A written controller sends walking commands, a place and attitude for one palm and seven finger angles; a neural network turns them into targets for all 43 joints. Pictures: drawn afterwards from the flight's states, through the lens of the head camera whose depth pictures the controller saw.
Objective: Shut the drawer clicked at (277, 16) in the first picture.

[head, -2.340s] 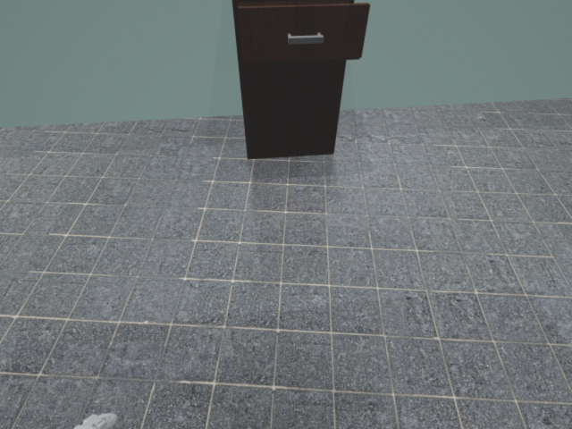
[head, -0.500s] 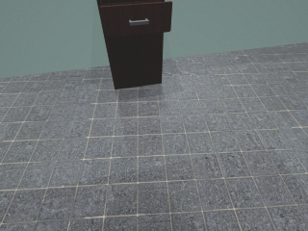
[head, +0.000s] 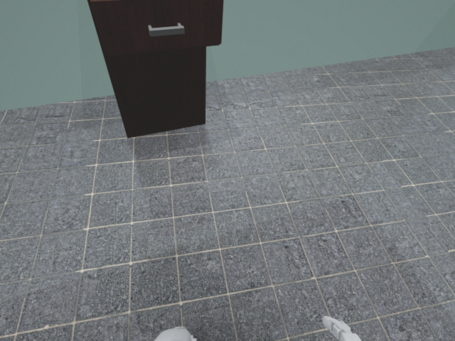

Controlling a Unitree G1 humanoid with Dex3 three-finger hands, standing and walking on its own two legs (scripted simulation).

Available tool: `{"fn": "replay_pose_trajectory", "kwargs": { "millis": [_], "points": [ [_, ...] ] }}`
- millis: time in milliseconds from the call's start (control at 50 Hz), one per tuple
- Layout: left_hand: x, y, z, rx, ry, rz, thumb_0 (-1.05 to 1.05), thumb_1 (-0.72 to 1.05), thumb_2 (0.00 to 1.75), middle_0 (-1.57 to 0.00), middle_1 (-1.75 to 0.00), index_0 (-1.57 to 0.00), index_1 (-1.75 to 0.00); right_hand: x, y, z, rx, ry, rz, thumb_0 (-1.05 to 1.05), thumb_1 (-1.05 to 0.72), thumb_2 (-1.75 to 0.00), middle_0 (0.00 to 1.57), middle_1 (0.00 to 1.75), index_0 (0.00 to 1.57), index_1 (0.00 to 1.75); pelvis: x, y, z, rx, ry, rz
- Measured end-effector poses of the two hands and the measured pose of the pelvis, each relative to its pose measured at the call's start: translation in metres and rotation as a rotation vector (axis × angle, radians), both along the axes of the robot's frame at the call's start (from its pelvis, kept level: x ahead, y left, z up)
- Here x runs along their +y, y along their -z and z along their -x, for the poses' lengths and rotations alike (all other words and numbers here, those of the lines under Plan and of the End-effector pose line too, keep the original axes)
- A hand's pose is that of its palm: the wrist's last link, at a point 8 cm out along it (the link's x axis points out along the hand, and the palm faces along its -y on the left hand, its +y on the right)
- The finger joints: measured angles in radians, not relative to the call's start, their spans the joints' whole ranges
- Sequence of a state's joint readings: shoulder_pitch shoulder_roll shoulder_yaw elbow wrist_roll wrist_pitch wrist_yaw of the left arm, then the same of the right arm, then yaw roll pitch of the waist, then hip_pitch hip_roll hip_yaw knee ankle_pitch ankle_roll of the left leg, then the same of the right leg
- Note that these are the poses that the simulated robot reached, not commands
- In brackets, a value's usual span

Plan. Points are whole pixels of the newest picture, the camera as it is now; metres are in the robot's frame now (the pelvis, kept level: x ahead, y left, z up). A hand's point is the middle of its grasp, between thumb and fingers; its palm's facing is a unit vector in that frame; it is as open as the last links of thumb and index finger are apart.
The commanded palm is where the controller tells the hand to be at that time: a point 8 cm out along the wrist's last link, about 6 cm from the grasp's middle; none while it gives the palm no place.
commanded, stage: walk to a spot facing it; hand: left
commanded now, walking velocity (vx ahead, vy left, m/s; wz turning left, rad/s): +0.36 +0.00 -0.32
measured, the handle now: (165, 28) +1.06 +0.35 +0.02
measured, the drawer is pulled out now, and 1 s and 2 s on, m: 0.29 0.29 0.29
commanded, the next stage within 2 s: turn to face it in 1.28 s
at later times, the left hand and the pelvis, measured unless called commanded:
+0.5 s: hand (195, 231) +0.37 +0.11 -0.14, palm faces -0.24 -0.95 -0.20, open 7.4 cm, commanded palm none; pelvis +0.20 -0.03 +0.00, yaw -11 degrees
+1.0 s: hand (177, 227) +0.39 +0.17 -0.18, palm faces -0.14 -0.98 -0.13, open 7.3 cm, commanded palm none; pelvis +0.41 -0.01 +0.01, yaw -13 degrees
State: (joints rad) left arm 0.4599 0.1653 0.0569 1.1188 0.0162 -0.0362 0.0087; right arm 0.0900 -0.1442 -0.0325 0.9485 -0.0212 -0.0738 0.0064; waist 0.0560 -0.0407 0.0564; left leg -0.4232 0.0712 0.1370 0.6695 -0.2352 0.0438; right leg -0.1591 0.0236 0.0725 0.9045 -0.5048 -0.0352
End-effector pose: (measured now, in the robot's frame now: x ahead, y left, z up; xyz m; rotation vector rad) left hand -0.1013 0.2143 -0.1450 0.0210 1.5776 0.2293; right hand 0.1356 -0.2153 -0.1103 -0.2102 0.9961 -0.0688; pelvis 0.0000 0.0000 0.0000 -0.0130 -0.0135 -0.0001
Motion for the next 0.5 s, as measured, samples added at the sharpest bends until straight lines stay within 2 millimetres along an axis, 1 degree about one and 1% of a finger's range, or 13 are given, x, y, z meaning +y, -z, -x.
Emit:
{"fn": "replay_pose_trajectory", "kwargs": {
  "millis": [40,100,120,160,220,300,380,420,460,500],
  "points": [
    [0.019,0.000,-0.042,-0.050,0.049,-0.015,0.01,0.91,0.90,-0.20,-0.30,-0.20,-0.30,0.003,-0.003,0.005,0.016,0.047,0.001,0.00,-0.91,-0.90,0.20,0.30,0.20,0.30,0.006,-0.005,-0.013,-0.011,0.027,-0.009],
    [0.040,-0.009,-0.116,-0.163,0.111,-0.039,0.01,0.91,0.90,-0.19,-0.30,-0.20,-0.30,0.005,-0.004,0.026,0.088,0.127,0.004,0.00,-0.91,-0.90,0.20,0.30,0.20,0.30,0.013,-0.014,-0.034,-0.013,0.050,-0.013],
    [0.045,-0.012,-0.140,-0.204,0.129,-0.046,0.01,0.91,0.90,-0.19,-0.30,-0.20,-0.30,0.001,-0.005,0.033,0.108,0.165,0.016,-0.01,-0.93,-0.90,0.20,0.30,0.20,0.30,0.015,-0.017,-0.041,-0.010,0.059,-0.015],
    [0.050,-0.021,-0.187,-0.276,0.165,-0.056,0.01,0.92,0.90,-0.19,-0.30,-0.20,-0.30,-0.005,-0.006,0.048,0.165,0.208,0.030,-0.01,-0.94,-0.90,0.20,0.30,0.20,0.30,0.019,-0.021,-0.055,-0.004,0.076,-0.019],
    [0.049,-0.032,-0.251,-0.359,0.218,-0.058,0.01,0.92,0.90,-0.19,-0.30,-0.19,-0.30,-0.008,-0.005,0.072,0.262,0.262,0.032,-0.01,-0.94,-0.90,0.20,0.30,0.20,0.30,0.021,-0.024,-0.077,0.001,0.096,-0.026],
    [0.034,-0.040,-0.324,-0.415,0.302,-0.046,0.01,0.92,0.90,-0.19,-0.30,-0.19,-0.30,-0.003,-0.002,0.099,0.387,0.335,0.008,0.00,-0.93,-0.90,0.20,0.30,0.20,0.30,0.017,-0.026,-0.108,0.002,0.124,-0.031],
    [0.004,-0.042,-0.392,-0.442,0.392,-0.027,0.01,0.92,0.90,-0.19,-0.30,-0.19,-0.30,0.006,0.002,0.117,0.503,0.407,-0.042,0.00,-0.92,-0.90,0.20,0.30,0.20,0.30,0.004,-0.022,-0.142,0.005,0.157,-0.032],
    [-0.015,-0.040,-0.425,-0.456,0.434,-0.017,0.01,0.92,0.90,-0.19,-0.30,-0.19,-0.30,0.010,0.005,0.121,0.560,0.439,-0.072,0.00,-0.91,-0.90,0.20,0.30,0.20,0.30,-0.005,-0.018,-0.160,0.007,0.173,-0.031],
    [-0.035,-0.035,-0.454,-0.486,0.464,-0.009,0.01,0.91,0.90,-0.19,-0.30,-0.20,-0.30,0.012,0.011,0.120,0.613,0.463,-0.103,0.00,-0.91,-0.90,0.20,0.30,0.20,0.30,-0.018,-0.011,-0.180,0.007,0.184,-0.029],
    [-0.050,-0.030,-0.474,-0.520,0.466,-0.006,0.01,0.91,0.90,-0.19,-0.30,-0.20,-0.30,0.009,0.016,0.111,0.652,0.475,-0.132,0.01,-0.91,-0.90,0.20,0.30,0.20,0.30,-0.030,-0.004,-0.195,0.001,0.191,-0.025]
  ]
}}
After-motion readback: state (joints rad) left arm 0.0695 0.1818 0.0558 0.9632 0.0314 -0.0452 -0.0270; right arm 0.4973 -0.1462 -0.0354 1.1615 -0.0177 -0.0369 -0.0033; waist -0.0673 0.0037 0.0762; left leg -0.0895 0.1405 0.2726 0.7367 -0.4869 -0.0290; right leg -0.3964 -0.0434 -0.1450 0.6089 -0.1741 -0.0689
